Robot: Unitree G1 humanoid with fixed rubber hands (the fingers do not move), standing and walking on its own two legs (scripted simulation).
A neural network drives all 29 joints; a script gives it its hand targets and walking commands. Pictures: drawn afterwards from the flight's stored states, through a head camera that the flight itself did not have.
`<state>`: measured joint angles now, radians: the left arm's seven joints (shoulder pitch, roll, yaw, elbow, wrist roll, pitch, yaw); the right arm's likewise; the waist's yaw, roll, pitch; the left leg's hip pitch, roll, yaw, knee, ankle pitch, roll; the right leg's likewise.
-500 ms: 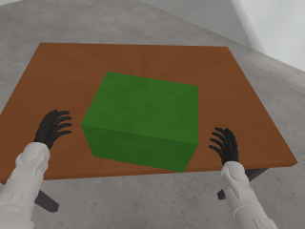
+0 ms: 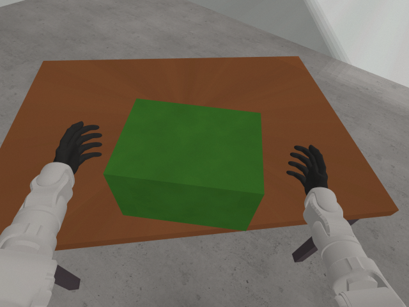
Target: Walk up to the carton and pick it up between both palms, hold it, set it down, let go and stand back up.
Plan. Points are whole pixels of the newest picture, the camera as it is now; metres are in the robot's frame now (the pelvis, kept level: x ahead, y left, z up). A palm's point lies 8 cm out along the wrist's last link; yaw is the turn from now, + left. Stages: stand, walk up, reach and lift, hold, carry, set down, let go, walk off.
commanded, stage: reach and lift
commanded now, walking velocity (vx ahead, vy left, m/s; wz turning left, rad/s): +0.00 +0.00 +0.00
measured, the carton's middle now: (191, 164) +0.44 +0.00 -0.04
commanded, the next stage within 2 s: none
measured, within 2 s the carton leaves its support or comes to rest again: neither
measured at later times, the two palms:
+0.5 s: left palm (79, 128) +0.45 +0.23 +0.09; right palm (319, 155) +0.37 -0.27 +0.07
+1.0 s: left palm (95, 154) +0.45 +0.22 +0.00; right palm (297, 178) +0.37 -0.25 -0.02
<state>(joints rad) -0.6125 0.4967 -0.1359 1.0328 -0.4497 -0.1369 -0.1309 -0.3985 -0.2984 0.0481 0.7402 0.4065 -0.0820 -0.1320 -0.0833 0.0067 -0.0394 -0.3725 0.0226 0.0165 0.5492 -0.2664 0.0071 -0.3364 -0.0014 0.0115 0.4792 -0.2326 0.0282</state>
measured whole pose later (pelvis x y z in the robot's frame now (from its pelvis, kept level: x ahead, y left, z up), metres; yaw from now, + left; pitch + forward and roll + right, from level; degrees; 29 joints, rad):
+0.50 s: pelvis -0.01 +0.00 -0.01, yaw +0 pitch +15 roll -2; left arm -0.96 0.51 -0.25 1.33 -0.50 -0.15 -0.12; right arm -0.71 -0.37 0.09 1.00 0.47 -0.08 -0.08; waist -0.12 0.02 -0.16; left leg -0.61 0.02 0.00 0.61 -0.26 0.01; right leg -0.57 0.00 0.00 0.53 -0.22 0.03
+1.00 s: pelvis -0.01 -0.01 -0.03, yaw +1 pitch +25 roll -2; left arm -1.03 0.46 -0.28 1.58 -0.47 -0.37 -0.11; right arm -0.77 -0.26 0.09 1.23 0.42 -0.28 -0.07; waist -0.13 0.02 -0.22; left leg -0.90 0.02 -0.03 0.77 -0.30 -0.01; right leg -0.87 0.00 -0.03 0.72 -0.28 0.02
